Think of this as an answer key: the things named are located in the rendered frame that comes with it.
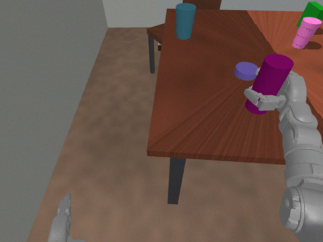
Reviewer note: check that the table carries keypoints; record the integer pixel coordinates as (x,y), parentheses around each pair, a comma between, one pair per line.
(199,104)

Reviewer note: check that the right robot arm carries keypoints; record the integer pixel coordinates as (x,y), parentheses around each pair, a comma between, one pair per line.
(301,208)

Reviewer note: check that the left robot hand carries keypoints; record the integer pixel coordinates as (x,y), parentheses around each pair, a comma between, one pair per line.
(60,226)

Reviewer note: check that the chair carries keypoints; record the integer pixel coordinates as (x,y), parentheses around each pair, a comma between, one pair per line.
(156,32)

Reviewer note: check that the right robot hand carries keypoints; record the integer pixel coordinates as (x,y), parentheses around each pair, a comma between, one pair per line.
(293,89)

